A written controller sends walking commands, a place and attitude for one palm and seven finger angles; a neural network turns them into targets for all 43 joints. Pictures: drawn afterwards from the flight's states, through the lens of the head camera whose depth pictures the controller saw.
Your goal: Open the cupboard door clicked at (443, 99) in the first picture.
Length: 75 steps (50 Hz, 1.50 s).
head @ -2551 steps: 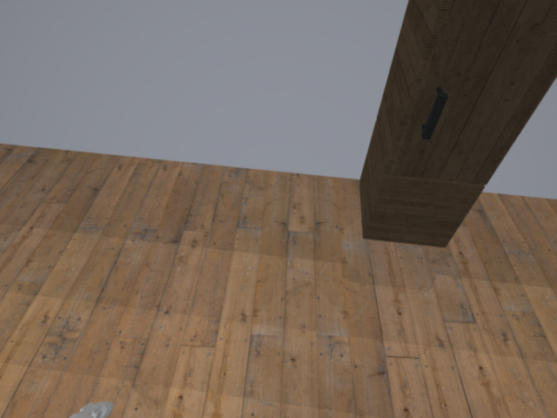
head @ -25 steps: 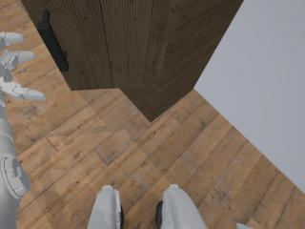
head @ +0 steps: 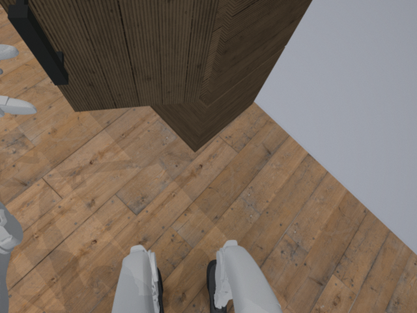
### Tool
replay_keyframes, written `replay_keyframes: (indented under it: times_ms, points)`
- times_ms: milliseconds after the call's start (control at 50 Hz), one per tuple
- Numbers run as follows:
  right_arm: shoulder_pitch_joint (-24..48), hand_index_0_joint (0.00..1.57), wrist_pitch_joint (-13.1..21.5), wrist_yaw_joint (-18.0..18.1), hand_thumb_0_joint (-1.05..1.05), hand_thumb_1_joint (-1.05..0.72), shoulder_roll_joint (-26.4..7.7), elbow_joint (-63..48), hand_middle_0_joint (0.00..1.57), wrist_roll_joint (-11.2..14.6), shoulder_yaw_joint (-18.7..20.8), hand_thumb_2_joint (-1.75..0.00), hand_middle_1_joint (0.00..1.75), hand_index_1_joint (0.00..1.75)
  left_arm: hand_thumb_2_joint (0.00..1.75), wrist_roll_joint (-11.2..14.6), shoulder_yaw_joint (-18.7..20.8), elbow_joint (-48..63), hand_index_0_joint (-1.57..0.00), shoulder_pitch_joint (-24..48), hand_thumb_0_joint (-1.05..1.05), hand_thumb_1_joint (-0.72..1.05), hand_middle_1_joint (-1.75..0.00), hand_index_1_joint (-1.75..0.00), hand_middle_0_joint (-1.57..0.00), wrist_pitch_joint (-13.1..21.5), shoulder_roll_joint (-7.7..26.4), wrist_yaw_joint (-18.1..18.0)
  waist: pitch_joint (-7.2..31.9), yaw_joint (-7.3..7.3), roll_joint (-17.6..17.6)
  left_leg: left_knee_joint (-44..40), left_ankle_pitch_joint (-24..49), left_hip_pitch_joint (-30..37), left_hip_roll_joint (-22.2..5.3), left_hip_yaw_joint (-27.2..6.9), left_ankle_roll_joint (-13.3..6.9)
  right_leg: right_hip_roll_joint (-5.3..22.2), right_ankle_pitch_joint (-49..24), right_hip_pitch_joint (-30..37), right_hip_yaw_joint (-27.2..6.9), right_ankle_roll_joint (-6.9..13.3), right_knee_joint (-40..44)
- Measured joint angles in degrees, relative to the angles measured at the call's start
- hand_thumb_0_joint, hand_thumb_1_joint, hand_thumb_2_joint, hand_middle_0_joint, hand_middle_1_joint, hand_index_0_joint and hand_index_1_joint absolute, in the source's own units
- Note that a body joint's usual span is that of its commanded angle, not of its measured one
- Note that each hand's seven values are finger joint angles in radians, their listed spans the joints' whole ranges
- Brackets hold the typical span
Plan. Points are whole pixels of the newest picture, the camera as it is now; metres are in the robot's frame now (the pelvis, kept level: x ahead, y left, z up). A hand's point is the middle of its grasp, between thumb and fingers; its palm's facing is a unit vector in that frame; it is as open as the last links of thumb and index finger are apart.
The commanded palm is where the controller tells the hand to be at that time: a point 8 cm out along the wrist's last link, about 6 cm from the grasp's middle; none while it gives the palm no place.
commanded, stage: move the hooked fingers beside the handle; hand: left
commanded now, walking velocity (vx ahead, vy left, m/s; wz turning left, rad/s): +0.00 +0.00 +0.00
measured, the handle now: (43, 40) +0.57 +0.25 +0.06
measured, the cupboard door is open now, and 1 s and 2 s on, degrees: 56 56 56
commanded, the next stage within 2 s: slide the fingers in behind the handle in 0.52 s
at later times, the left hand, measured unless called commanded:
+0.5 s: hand out of the picture +0.49 +0.30 +0.07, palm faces +0.12 -0.99 -0.03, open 13.9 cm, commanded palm +0.48 +0.33 +0.06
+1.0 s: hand (17, 65) +0.51 +0.27 +0.06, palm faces +0.12 -0.99 -0.03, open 13.9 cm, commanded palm +0.49 +0.31 +0.06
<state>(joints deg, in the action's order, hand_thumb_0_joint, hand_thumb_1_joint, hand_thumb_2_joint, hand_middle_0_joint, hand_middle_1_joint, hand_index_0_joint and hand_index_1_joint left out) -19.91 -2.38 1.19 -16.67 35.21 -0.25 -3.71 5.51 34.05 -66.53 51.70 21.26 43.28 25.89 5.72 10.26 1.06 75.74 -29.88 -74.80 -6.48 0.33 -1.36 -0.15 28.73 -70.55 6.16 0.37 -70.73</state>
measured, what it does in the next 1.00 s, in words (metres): stands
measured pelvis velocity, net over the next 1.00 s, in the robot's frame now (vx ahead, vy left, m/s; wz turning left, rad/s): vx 0.01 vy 0.00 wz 0.01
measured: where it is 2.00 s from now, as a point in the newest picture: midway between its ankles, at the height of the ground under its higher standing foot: (186, 303)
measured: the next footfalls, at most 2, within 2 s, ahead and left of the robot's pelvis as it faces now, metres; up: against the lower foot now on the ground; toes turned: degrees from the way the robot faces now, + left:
none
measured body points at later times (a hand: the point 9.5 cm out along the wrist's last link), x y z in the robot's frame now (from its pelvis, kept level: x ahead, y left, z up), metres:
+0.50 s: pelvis +0.00 +0.00 +0.01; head +0.17 +0.05 +0.42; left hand +0.48 +0.36 +0.07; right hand +0.05 -0.27 -0.09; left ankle +0.04 +0.11 -0.61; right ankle +0.04 -0.12 -0.61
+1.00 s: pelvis +0.01 +0.00 +0.01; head +0.18 +0.04 +0.42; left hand +0.50 +0.33 +0.07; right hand +0.03 -0.27 -0.10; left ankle +0.04 +0.11 -0.61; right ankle +0.04 -0.12 -0.61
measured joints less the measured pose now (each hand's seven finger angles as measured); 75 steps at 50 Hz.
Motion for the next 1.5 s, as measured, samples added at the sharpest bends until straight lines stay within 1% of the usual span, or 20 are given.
replay_keyframes:
  times_ms: [60,120,220,280,440,480,520,600,660,760,900,1040,1160,1280,1340,1400,1500]
  points:
    - [0.15,0.20,-0.10,-0.26,0.01,-0.90,0.39,0.26,0.21,-0.11,0.13,-0.90,0.30,0.30,0.30,-0.19,0.41,1.52,-0.30,-0.73,-0.02,-0.50,-1.20,-1.20,-0.30,0.63,-0.96,-1.00,0.27,-0.03,-0.16,-0.33,-0.08,0.55,0.01,-0.03,0.03,-0.03,0.03,0.61,0.03,-0.02,0.44]
    - [0.31,0.20,-0.13,-0.44,0.01,-0.90,0.68,0.35,0.21,-0.15,0.27,-0.90,0.30,0.30,0.30,-0.28,-0.42,2.16,-0.30,-0.87,-0.02,-0.50,-1.20,-1.20,-0.30,0.69,-1.47,-1.83,0.31,-0.11,-0.11,-0.85,-0.09,1.50,0.12,-0.18,0.06,0.00,0.03,1.72,0.19,-0.05,1.11]
    - [0.51,0.20,-0.41,-0.46,0.01,-0.90,0.76,-0.17,0.21,0.08,0.23,-0.90,0.30,0.30,0.30,0.05,-1.47,1.27,-0.30,-1.61,-0.02,-0.50,-1.20,-1.20,-0.30,-0.17,-1.56,-1.48,0.59,-0.24,0.09,-2.05,-0.01,3.36,0.17,0.00,-0.01,-0.04,-0.15,3.56,0.05,-0.17,2.39]
    - [0.58,0.20,-0.45,-0.42,0.01,-0.90,0.63,-0.65,0.21,0.22,0.16,-0.90,0.30,0.30,0.30,0.32,-1.50,0.16,-0.30,-2.33,-0.01,-0.49,-1.20,-1.20,-0.30,-0.13,-1.52,-1.10,0.70,-0.35,0.10,-2.45,-0.04,4.17,0.16,0.20,-0.06,-0.07,-0.18,4.25,-0.15,-0.24,2.75]
    - [1.14,0.20,-0.12,-0.35,0.01,-0.90,0.25,-0.49,0.21,0.01,0.41,-0.90,0.30,0.30,0.30,0.75,-1.26,0.15,-0.30,-2.64,-0.01,-0.50,-1.20,-1.20,-0.30,2.83,-2.22,-1.36,0.35,-0.89,-0.34,-1.51,-0.27,3.55,0.32,0.08,-0.05,0.12,0.23,3.65,-0.10,-0.20,1.64]
    - [1.37,0.20,-0.15,-0.31,0.01,-0.90,0.22,-0.16,0.21,0.00,0.48,-0.90,0.30,0.30,0.30,0.83,-1.56,0.34,-0.30,-2.26,-0.01,-0.50,-1.20,-1.20,-0.30,3.10,-2.31,-1.28,0.32,-0.93,-0.43,-1.17,-0.29,3.12,0.39,-0.08,-0.02,0.19,0.33,3.30,0.04,-0.17,1.29]
    - [1.55,0.20,-0.19,-0.22,0.01,-0.90,0.17,0.07,0.21,0.03,0.48,-0.90,0.30,0.30,0.30,0.93,-2.07,0.20,-0.30,-1.70,-0.01,-0.50,-1.20,-1.20,-0.30,2.97,-2.35,-1.04,0.21,-0.93,-0.42,-0.89,-0.28,2.74,0.47,-0.27,-0.01,0.26,0.38,3.03,0.21,-0.14,1.04]
    - [1.86,0.20,-0.22,0.05,0.01,-0.90,0.06,0.15,0.21,0.03,0.25,-0.90,0.30,0.30,0.30,0.33,-2.81,-0.71,-0.30,-0.31,-0.01,-0.50,-1.20,-1.20,-0.30,1.68,-1.98,-1.07,0.00,-0.60,-0.29,-0.50,-0.17,1.94,0.60,-0.57,-0.01,0.36,0.37,2.40,0.47,-0.10,0.69]
    - [1.77,0.20,-0.08,0.07,0.01,-0.90,0.11,0.14,0.21,-0.18,0.26,-0.90,0.30,0.30,0.30,-0.07,-2.74,-0.06,-0.30,0.06,-0.02,-0.50,-1.20,-1.20,-0.30,1.47,-2.17,-1.71,0.17,-0.34,-0.17,-0.31,-0.11,1.31,0.60,-0.60,0.04,0.36,0.33,1.75,0.48,-0.06,0.47]
    - [1.40,0.20,-0.15,-0.27,0.01,-0.90,0.45,0.36,0.21,-0.29,0.28,-0.90,0.30,0.30,0.30,0.31,-2.76,1.10,-0.30,0.01,-0.02,-0.50,-1.20,-1.20,-0.30,1.82,-3.06,-2.68,0.28,-0.17,0.05,-0.45,-0.12,1.41,0.45,-0.44,0.08,0.20,0.27,1.71,0.29,-0.03,0.57]
    - [0.54,0.20,-0.33,-0.44,0.01,-0.90,0.85,0.08,0.21,-0.10,0.00,-0.90,0.30,0.30,0.30,-0.15,-3.55,0.27,-0.30,-0.39,-0.01,-0.50,-1.20,-1.20,-0.30,0.35,-3.81,-3.90,0.29,-0.01,0.34,-1.14,-0.05,2.35,0.31,-0.20,0.16,0.03,0.18,2.40,0.04,0.03,1.08]
    - [0.36,0.20,-0.04,-0.66,0.01,-0.90,1.10,0.56,0.21,-0.28,0.20,-0.90,0.30,0.30,0.30,-0.01,-3.05,0.95,-0.30,-0.77,-0.02,-0.50,-1.20,-1.20,-0.30,2.27,-4.89,-5.42,0.45,0.10,0.17,-1.14,-0.22,2.61,0.19,-0.10,0.34,-0.10,0.39,2.48,-0.09,0.17,0.89]
    - [0.44,0.20,-0.16,-0.67,0.01,-0.90,0.95,0.49,0.21,-0.16,0.49,-0.90,0.30,0.30,0.30,-0.01,-4.07,0.97,-0.30,-1.17,-0.01,-0.50,-1.20,-1.20,-0.30,1.70,-5.32,-5.43,0.45,0.00,0.23,-1.27,-0.23,2.78,0.28,-0.15,0.39,-0.05,0.47,2.65,-0.06,0.21,0.96]
    - [0.60,0.20,0.02,-0.78,0.01,-0.90,0.94,1.00,0.21,-0.37,0.96,-0.90,0.30,0.30,0.30,0.57,-5.01,2.85,-0.30,-2.06,-0.02,-0.50,-1.20,-1.20,-0.30,2.71,-7.94,-6.60,0.85,-0.53,0.18,-1.72,-0.16,3.24,0.49,-0.05,0.41,0.12,0.52,3.06,-0.15,0.17,1.25]
    - [0.88,0.20,0.07,-0.85,0.01,-0.90,1.01,1.07,0.21,-0.35,0.93,-0.90,0.30,0.30,0.30,0.51,-5.61,1.95,-0.30,-1.55,-0.02,-0.50,-1.20,-1.20,-0.30,2.81,-8.55,-7.44,0.91,-0.48,0.12,-1.79,-0.21,3.57,0.56,-0.09,0.41,0.17,0.63,3.40,-0.12,0.16,1.28]
    - [1.10,0.20,0.09,-0.90,0.01,-0.90,1.11,0.75,0.21,-0.44,0.90,-0.90,0.30,0.30,0.30,-0.17,-5.90,1.55,-0.30,-1.24,-0.01,-0.50,-1.20,-1.20,-0.30,2.35,-8.72,-8.25,0.89,-0.20,0.13,-1.79,-0.23,3.64,0.61,-0.14,0.42,0.20,0.68,3.50,-0.08,0.18,1.26]
    - [1.05,0.20,0.11,-1.19,0.01,-0.90,1.34,0.58,0.21,-0.63,1.12,-0.90,0.30,0.30,0.30,-0.20,-6.49,2.58,-0.30,-1.94,-0.02,-0.50,-1.20,-1.20,-0.30,3.41,-9.85,-9.38,0.91,-0.28,0.23,-1.95,-0.29,4.03,0.62,0.03,0.45,0.20,0.72,3.77,-0.27,0.17,1.33]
